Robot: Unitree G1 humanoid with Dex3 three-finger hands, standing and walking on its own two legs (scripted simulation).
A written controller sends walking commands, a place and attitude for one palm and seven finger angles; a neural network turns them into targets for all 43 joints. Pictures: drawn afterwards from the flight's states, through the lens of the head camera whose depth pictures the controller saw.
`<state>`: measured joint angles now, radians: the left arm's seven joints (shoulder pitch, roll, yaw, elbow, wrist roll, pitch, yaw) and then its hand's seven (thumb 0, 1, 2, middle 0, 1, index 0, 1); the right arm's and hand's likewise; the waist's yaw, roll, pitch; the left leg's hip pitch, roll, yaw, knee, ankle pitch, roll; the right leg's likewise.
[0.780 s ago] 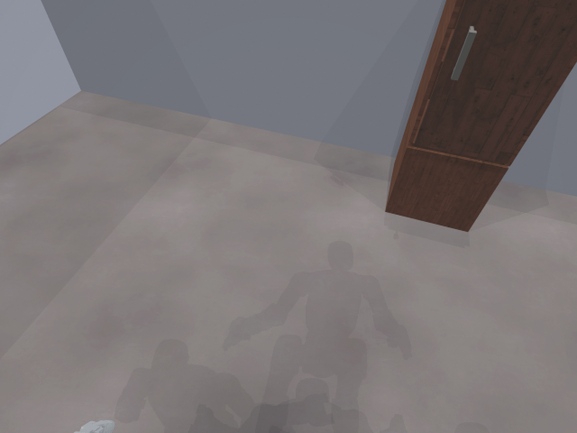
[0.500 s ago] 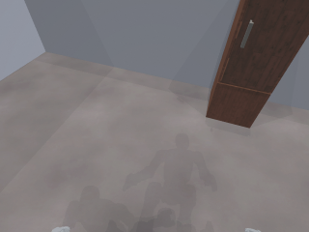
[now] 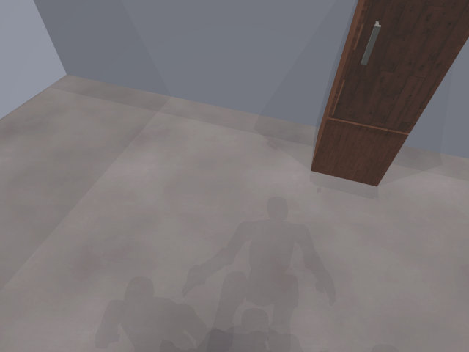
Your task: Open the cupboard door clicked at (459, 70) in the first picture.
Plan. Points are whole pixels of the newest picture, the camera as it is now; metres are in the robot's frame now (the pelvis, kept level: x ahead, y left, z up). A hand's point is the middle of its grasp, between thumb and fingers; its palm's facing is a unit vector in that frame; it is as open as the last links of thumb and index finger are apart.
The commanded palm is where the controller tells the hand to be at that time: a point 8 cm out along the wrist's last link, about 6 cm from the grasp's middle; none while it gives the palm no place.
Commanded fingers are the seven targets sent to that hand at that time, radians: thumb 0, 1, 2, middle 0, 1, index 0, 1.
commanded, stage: stand and wait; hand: left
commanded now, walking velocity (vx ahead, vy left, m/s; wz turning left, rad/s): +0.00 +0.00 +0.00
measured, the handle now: (370, 43) +1.19 -0.46 +0.02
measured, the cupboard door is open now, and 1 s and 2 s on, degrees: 0 0 0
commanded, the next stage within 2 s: look at it before walking up in 0.04 s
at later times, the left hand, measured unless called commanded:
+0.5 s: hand out of the picture +0.08 +0.24 -0.15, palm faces -0.02 -0.94 -0.33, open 7.3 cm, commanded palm none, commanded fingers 0.00 0.90 0.90 -0.20 -0.30 -0.20 -0.30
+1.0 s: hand out of the picture +0.07 +0.22 -0.17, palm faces -0.08 -0.95 -0.30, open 7.4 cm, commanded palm none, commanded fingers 0.00 0.90 0.90 -0.20 -0.30 -0.20 -0.30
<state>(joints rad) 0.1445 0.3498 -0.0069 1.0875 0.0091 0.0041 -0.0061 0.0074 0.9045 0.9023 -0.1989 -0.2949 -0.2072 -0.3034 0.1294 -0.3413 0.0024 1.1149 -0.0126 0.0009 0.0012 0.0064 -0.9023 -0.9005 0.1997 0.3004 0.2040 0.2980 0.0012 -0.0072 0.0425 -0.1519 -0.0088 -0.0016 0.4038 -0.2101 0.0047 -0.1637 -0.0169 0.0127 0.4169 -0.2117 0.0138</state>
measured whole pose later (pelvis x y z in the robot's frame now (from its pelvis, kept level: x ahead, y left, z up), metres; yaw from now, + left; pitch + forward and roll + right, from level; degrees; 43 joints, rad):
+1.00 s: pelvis +0.00 -0.01 -0.01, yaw -5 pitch -1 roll +1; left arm 0.18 0.30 0.02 1.02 0.01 0.06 0.00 0.01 0.91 0.90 -0.20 -0.29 -0.20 -0.30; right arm 0.11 -0.27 -0.01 1.02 -0.02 0.02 -0.02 0.00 -0.90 -0.90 0.20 0.30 0.20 0.30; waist 0.02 -0.02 0.07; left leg -0.20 0.03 0.08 0.49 -0.27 -0.01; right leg -0.27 0.02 0.09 0.56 -0.26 0.00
